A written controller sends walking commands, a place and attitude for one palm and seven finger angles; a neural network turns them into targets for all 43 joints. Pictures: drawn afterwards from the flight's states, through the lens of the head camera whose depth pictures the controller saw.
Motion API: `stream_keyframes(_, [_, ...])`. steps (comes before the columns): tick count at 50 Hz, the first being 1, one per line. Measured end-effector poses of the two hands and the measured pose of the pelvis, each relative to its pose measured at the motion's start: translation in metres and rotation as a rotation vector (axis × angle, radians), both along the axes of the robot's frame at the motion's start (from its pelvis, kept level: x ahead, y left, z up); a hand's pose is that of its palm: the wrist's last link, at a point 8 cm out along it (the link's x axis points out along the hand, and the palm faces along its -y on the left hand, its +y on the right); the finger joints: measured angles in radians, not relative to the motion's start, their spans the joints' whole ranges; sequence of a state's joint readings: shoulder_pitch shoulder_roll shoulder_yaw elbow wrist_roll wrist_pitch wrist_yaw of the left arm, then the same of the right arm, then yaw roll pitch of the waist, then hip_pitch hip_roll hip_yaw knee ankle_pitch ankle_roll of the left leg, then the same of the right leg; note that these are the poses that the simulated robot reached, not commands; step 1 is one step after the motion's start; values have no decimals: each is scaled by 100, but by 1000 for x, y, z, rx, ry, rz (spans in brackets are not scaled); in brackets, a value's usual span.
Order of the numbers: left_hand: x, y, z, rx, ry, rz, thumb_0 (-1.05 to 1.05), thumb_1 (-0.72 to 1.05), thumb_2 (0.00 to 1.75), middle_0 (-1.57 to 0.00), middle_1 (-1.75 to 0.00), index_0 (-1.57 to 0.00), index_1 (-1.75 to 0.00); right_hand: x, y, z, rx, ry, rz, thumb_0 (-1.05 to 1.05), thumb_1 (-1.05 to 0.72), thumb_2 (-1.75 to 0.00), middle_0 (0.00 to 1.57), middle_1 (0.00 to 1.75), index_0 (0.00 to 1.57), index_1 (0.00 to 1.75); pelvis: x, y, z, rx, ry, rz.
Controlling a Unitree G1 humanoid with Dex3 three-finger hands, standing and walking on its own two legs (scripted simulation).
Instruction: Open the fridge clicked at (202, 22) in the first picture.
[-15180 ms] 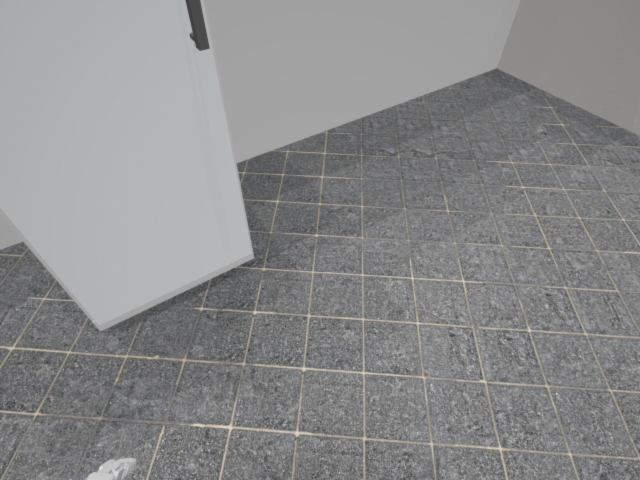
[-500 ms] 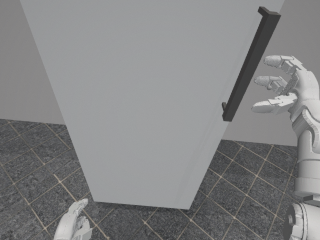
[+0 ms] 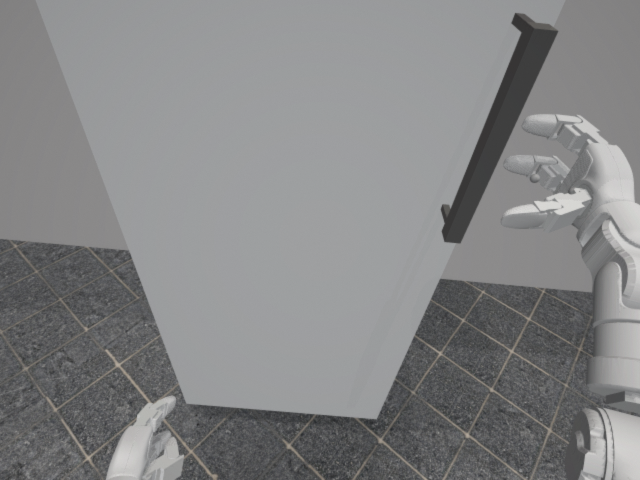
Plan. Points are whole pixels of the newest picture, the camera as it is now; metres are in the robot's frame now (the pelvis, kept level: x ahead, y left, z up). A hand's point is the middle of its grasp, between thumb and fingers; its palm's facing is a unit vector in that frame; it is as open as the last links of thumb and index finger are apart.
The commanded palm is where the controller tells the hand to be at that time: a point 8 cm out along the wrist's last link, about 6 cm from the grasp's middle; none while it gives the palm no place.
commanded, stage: feel for the door with the fingertips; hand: right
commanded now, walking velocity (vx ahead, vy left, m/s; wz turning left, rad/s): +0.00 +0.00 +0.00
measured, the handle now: (481, 143) +0.45 -0.16 +0.25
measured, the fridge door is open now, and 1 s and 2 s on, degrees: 0 0 0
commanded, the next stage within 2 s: slide the fingers in behind the handle in 0.98 s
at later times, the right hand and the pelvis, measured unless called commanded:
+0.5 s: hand (504, 174) +0.39 -0.16 +0.25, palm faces +0.04 +1.00 -0.02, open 14.0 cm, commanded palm +0.36 -0.22 +0.25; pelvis +0.00 +0.00 +0.00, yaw +0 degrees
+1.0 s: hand (496, 161) +0.41 -0.16 +0.25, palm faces +0.05 +1.00 -0.02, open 14.0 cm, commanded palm +0.39 -0.22 +0.25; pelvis -0.01 +0.01 +0.00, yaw +0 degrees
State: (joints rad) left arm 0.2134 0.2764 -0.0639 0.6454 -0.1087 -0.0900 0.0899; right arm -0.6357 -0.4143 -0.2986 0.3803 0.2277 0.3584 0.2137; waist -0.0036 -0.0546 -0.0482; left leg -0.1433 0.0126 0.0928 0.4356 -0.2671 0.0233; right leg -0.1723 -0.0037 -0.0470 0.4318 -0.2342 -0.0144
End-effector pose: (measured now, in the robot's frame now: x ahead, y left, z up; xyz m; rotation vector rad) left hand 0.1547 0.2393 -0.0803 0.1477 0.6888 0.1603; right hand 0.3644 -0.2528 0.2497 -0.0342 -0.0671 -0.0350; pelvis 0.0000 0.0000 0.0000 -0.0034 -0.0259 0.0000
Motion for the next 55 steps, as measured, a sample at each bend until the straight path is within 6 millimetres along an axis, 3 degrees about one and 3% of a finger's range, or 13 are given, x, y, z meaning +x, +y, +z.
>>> stream_keyframes(15, [15,-13,4,-25,-27,-31,2,90,90,-20,-30,-20,-30,-4,30,2,16,-24,25,-1,50,-30,30,120,30,120,1,-1,0,-1,-9,3])
stream_keyframes(23, [17,-14,6,-23,-27,-37,2,90,90,-20,-30,-20,-30,-3,35,0,9,-2,-6,-1,50,-30,30,120,29,120,-1,1,0,-1,-12,2])
stream_keyframes(43, [-11,5,-5,-9,44,16,2,90,90,-20,-30,-20,-30,6,39,5,13,-7,-5,-1,50,-30,30,120,30,120,-2,4,0,-2,-11,6])
stream_keyframes(55, [-26,11,-9,4,73,42,2,90,90,-20,-30,-20,-30,26,34,4,19,29,-7,-1,50,-30,35,124,33,122,-6,6,1,0,5,4])
